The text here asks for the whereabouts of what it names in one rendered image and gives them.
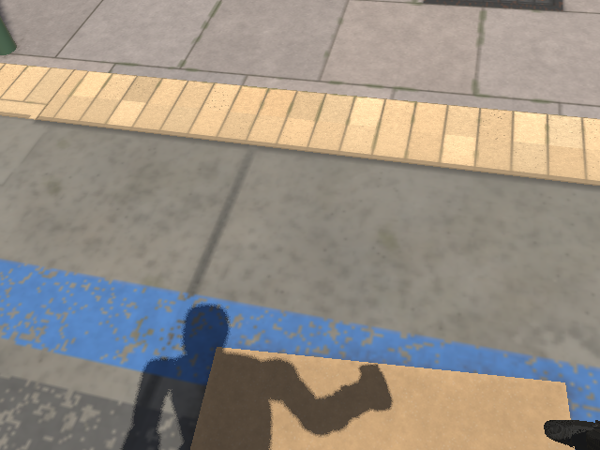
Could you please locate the right robot hand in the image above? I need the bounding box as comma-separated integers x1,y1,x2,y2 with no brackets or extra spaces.
544,420,600,450

